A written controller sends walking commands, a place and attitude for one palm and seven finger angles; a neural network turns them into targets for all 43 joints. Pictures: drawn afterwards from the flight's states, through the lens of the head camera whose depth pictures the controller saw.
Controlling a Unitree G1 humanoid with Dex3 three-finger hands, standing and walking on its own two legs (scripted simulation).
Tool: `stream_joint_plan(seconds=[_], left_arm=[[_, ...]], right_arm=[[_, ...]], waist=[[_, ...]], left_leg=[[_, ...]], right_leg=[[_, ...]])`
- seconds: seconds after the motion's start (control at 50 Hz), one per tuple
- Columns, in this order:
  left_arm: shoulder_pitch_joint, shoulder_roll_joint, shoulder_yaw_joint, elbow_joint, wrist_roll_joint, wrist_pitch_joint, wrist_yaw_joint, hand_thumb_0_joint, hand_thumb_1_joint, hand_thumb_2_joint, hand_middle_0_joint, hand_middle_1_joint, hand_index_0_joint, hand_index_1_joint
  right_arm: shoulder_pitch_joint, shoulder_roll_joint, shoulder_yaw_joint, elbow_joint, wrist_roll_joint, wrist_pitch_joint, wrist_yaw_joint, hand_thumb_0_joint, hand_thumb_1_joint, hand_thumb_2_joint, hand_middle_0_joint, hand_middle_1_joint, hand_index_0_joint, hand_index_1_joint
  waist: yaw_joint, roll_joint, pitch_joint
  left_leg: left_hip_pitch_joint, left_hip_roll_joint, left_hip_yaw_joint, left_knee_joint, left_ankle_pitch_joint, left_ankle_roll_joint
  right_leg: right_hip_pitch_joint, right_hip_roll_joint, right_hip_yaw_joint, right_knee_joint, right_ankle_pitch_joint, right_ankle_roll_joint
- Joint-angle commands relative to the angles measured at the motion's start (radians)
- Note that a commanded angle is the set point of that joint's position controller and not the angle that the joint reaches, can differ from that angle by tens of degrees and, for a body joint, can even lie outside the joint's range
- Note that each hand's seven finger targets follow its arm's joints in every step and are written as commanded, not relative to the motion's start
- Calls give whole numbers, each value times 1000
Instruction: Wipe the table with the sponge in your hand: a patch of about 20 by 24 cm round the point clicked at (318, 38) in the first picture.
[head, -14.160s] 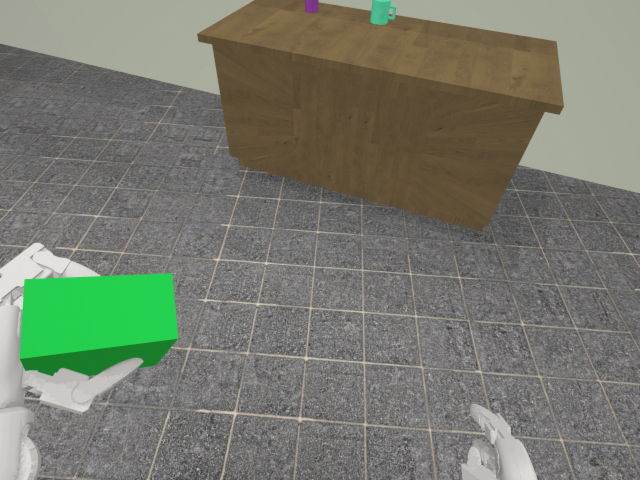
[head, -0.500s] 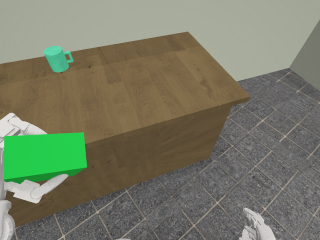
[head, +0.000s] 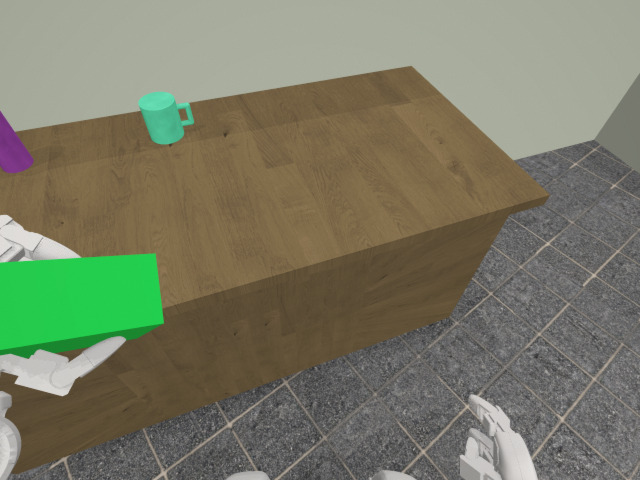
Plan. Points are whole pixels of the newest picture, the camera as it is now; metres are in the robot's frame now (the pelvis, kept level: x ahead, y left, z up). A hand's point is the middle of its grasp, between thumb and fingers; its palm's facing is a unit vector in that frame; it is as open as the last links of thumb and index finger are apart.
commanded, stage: shuffle to correct the standing spot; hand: left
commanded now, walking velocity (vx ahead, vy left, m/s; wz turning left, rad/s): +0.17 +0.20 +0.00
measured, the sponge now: (101, 305) +0.23 +0.22 +0.16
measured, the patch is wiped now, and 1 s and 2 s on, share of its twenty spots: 0.00 0.00 0.00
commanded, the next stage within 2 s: none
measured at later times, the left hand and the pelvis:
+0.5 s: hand out of the picture +0.24 +0.35 +0.19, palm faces +0.41 -0.81 -0.42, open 10.1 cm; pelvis +0.01 +0.11 +0.00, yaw +0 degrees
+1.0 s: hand out of the picture +0.26 +0.45 +0.19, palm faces +0.41 -0.84 -0.37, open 10.1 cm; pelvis +0.03 +0.20 +0.01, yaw +1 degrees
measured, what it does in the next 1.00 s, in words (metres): steps to the left: right foot, then left foot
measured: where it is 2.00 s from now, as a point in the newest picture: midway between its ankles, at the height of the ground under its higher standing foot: outside the picture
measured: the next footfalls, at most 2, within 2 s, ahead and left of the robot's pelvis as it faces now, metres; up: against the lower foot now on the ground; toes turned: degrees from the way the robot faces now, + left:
right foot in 0.08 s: +0.06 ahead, -0.06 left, +0.00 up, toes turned -7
left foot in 0.42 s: +0.10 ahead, +0.26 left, +0.00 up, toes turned +4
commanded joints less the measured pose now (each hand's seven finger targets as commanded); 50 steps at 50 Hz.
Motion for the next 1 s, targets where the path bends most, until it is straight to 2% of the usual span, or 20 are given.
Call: stream_joint_plan(seconds=[0.0,0.04,0.06,0.08,0.2,0.34,0.36,0.4,0.44,0.46,0.52,0.56,0.6,0.62,0.72,0.8,0.82,0.86,0.9,0.98], left_arm=[[-29,179,109,-290,-19,-74,23,0,100,1300,-1200,-1600,-1200,-1600],[38,188,125,-205,-11,-63,23,0,100,1300,-1200,-1600,-1200,-1600],[41,217,140,-151,-6,-56,21,0,100,1300,-1200,-1600,-1200,-1600],[14,213,153,-110,-24,-53,19,0,100,1300,-1200,-1600,-1200,-1600],[34,167,120,-35,-18,-86,-5,0,100,1300,-1200,-1600,-1200,-1600],[-98,192,78,-276,-4,-83,17,0,100,1300,-1200,-1600,-1200,-1600],[-129,196,77,-325,-3,-88,16,0,100,1300,-1200,-1600,-1200,-1600],[-135,201,102,-361,3,-104,18,0,100,1300,-1200,-1600,-1200,-1600],[-39,230,152,-245,9,-105,18,0,100,1300,-1200,-1600,-1200,-1600],[-17,227,159,-262,-2,-101,18,0,100,1300,-1200,-1600,-1200,-1600],[41,193,161,-276,-14,-98,17,0,100,1300,-1200,-1600,-1200,-1600],[82,172,130,-224,-9,-84,14,0,100,1300,-1200,-1600,-1200,-1600],[51,221,158,-163,-8,-68,14,0,100,1300,-1200,-1600,-1200,-1600],[34,204,163,-114,-23,-62,12,0,100,1300,-1200,-1600,-1200,-1600],[-25,209,149,-139,-10,-95,-1,0,100,1300,-1200,-1600,-1200,-1600],[-118,150,60,-230,-4,-88,-1,0,100,1300,-1200,-1600,-1200,-1600],[-141,151,46,-293,-5,-91,-1,0,100,1300,-1200,-1600,-1200,-1600],[-199,161,39,-381,16,-103,6,0,100,1300,-1200,-1600,-1200,-1600],[-153,199,85,-289,22,-84,0,0,100,1300,-1200,-1600,-1200,-1600],[1,164,109,-343,-5,-77,-5,0,100,1300,-1200,-1600,-1200,-1600]], right_arm=[[-77,-145,-27,-140,9,-67,-1,0,-900,-900,200,300,200,300],[-72,-131,-13,-138,4,-43,0,0,-900,-900,200,300,200,300],[-69,-112,-16,-150,-1,-21,4,0,-900,-900,200,300,200,300],[-77,-140,-21,-149,-10,-11,10,0,-900,-900,200,300,200,300],[-71,-138,-16,-116,2,27,10,0,-900,-900,200,300,200,300],[-66,-125,-40,-141,-10,-42,-32,0,-900,-900,200,300,200,300],[-53,-141,-50,-147,-6,-48,-35,0,-900,-900,200,300,200,300],[-38,-179,-61,-158,-2,-52,-34,0,-900,-900,200,300,200,300],[-33,-155,-59,-134,-3,-53,-39,0,-900,-900,200,300,200,300],[-42,-151,-55,-132,-2,-50,-33,0,-900,-900,200,300,200,300],[-60,-143,-42,-133,16,-55,-14,0,-900,-900,200,300,200,300],[-63,-137,-25,-131,12,-45,-8,0,-900,-900,200,300,200,300],[-60,-120,-22,-144,2,-26,4,0,-900,-900,200,300,200,300],[-76,-147,-32,-131,5,-24,8,0,-900,-900,200,300,200,300],[-96,-125,-6,-121,2,1,-4,0,-900,-900,200,300,200,300],[-88,-124,-19,-128,-14,-37,-28,0,-900,-900,200,300,200,300],[-90,-147,-37,-132,-11,-55,-40,0,-900,-900,200,300,200,300],[-70,-174,-47,-154,-12,-57,-35,0,-900,-900,200,300,200,300],[-91,-151,-40,-140,-11,-49,-35,0,-900,-900,200,300,200,300],[-70,-136,-38,-145,4,-43,-16,0,-900,-900,200,300,200,300]], waist=[[8,256,-199],[9,114,-206],[5,-160,-172],[4,-214,-122],[-11,-136,-100],[6,-48,-170],[-3,71,-194],[-13,399,-203],[-11,262,-177],[-8,309,-209],[4,331,-222],[7,198,-200],[2,-236,-156],[9,-176,-117],[-5,-122,-120],[2,-32,-163],[-9,103,-161],[-8,401,-183],[-1,258,-181],[4,264,-234]], left_leg=[[60,159,-147,-212,93,119],[-109,92,-91,-53,-72,62],[-289,-11,-18,204,-214,9],[-384,-13,-65,440,-228,-24],[-325,80,-108,449,-9,-33],[161,-15,78,-130,6,-6],[217,4,28,-177,-11,0],[307,255,-344,-317,55,121],[261,266,-352,-292,259,186],[249,246,-305,-242,303,191],[120,163,-109,-167,208,125],[-85,127,-87,-71,4,71],[-353,-21,5,353,-236,-5],[-352,2,-75,477,-217,-15],[-178,88,-73,226,-99,-2],[179,-11,56,-113,2,5],[277,27,-7,-192,9,16],[349,313,-470,-358,49,143],[237,310,-424,-371,49,182],[193,235,-232,-283,292,158]], right_leg=[[153,33,-69,-308,110,-3],[344,-46,29,-563,236,-37],[390,-266,416,-688,172,-134],[339,-431,625,-752,170,-202],[233,-261,184,-658,458,-142],[147,-161,74,-541,190,-86],[121,-126,65,-426,166,-67],[-109,41,-54,-51,-34,2],[-154,19,-18,74,-72,-12],[-114,8,-19,12,-54,-11],[100,42,-76,-289,120,-13],[310,23,-27,-515,229,-27],[373,-337,559,-735,179,-185],[303,-364,571,-776,159,-205],[212,-240,179,-629,479,-164],[88,-126,88,-585,163,-113],[40,-99,89,-468,194,-92],[-164,51,6,-49,-23,-23],[-143,18,45,118,7,-30],[-43,32,6,-35,103,-23]])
